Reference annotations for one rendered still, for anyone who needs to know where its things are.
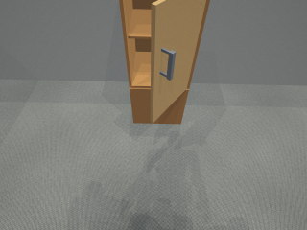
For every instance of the cupboard door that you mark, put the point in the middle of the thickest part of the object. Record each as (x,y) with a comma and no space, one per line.
(175,25)

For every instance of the handle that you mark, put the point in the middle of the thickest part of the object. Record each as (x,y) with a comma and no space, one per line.
(171,64)

